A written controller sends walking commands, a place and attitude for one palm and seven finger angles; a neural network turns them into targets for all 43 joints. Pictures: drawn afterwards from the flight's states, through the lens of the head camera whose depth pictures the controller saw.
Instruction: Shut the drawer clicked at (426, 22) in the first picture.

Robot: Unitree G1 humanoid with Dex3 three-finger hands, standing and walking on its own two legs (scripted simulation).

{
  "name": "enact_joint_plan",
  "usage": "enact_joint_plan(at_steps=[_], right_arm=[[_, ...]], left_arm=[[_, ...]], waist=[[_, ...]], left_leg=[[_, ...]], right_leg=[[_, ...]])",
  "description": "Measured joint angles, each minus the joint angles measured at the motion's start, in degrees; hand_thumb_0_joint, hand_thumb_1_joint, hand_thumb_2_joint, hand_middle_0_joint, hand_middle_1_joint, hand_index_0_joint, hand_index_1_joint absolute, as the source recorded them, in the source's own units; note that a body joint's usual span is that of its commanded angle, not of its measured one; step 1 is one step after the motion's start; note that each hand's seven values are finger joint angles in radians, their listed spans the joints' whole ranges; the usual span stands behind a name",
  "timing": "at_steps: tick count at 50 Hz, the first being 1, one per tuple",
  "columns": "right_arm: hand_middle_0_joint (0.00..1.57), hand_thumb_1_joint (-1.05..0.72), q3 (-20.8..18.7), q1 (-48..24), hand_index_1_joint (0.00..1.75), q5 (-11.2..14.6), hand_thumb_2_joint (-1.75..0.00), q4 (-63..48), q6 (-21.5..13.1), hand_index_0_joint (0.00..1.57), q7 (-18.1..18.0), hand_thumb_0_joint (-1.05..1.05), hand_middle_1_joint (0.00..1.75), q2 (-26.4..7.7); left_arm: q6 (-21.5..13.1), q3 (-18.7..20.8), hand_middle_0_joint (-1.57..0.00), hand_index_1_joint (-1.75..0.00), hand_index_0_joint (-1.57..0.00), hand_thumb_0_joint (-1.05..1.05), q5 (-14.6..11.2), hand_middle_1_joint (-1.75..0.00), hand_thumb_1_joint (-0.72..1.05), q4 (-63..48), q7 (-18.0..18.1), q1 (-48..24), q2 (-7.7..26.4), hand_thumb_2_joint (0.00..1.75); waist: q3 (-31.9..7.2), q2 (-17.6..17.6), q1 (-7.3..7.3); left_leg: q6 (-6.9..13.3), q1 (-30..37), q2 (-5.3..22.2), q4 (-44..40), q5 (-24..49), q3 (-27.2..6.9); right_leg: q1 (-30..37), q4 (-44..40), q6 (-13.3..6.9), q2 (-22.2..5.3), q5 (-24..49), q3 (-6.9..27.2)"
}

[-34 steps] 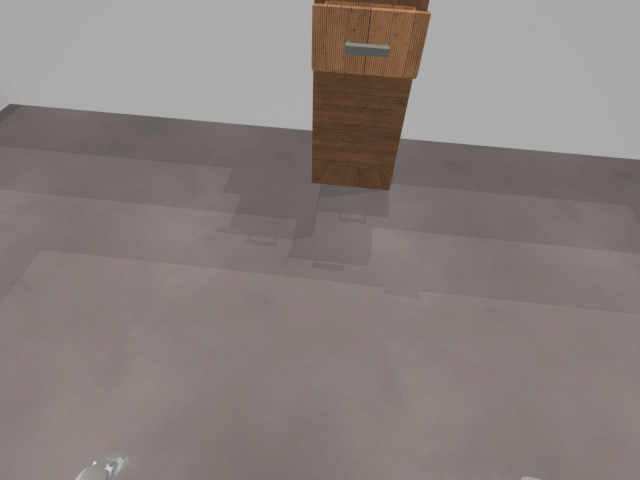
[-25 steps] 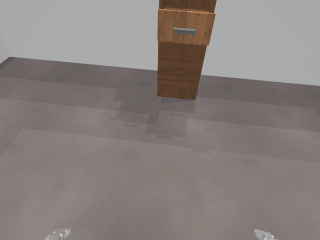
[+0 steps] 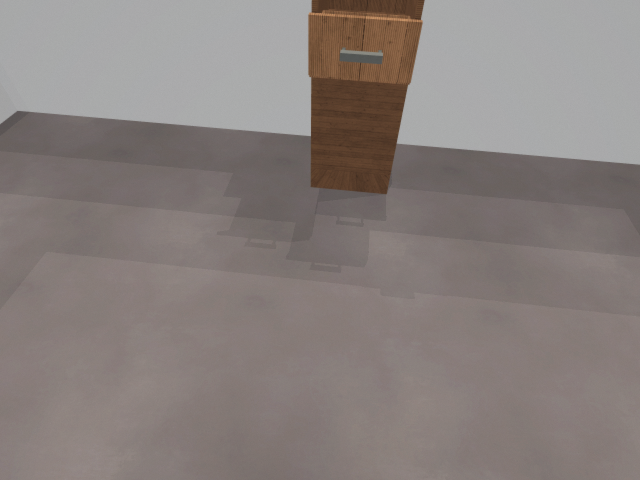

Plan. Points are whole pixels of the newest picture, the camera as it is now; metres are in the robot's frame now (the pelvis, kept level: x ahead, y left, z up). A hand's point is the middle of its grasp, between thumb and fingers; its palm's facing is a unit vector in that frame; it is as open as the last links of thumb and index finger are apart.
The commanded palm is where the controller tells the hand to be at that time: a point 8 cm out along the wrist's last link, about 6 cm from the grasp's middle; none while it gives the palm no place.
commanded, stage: stand and wait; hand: left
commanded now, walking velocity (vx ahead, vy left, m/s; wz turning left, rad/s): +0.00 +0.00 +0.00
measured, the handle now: (361, 54) +1.25 -0.05 +0.00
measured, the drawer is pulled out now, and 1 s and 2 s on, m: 0.26 0.26 0.26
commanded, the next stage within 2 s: look at it before walking up in 0.26 s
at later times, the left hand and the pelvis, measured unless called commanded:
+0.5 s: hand out of the picture +0.07 +0.24 -0.16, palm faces -0.03 -0.94 -0.33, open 7.4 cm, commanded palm none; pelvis -0.01 -0.01 +0.00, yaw +0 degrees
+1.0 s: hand out of the picture +0.08 +0.24 -0.15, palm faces -0.02 -0.94 -0.34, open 7.4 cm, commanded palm none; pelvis +0.01 -0.01 +0.00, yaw +0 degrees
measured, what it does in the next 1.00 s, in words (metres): stands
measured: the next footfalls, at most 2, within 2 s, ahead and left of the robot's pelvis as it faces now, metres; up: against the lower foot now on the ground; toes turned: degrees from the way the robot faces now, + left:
left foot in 1.82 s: +0.43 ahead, -0.02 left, +0.00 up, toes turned -10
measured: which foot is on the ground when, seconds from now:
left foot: down 0.00-1.00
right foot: down 0.00-1.00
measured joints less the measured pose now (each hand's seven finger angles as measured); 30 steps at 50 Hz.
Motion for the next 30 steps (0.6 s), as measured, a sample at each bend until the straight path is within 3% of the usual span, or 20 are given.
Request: enact_joint_plan(at_steps=[30], right_arm=[[0.21,-0.90,0.19,-0.38,0.30,0.05,-0.90,1.42,-0.35,0.20,0.21,0.01,0.30,0.57]], left_arm=[[-0.39,-0.06,-0.20,-0.30,-0.20,0.01,0.13,-0.30,0.90,1.03,-0.15,-1.01,-0.49,0.90]], waist=[[0.26,-0.19,-0.07]], left_leg=[[-0.52,-0.47,0.51,-1.76,1.53,-0.16]], right_leg=[[-0.50,-1.70,-0.44,0.50,1.51,-0.15]])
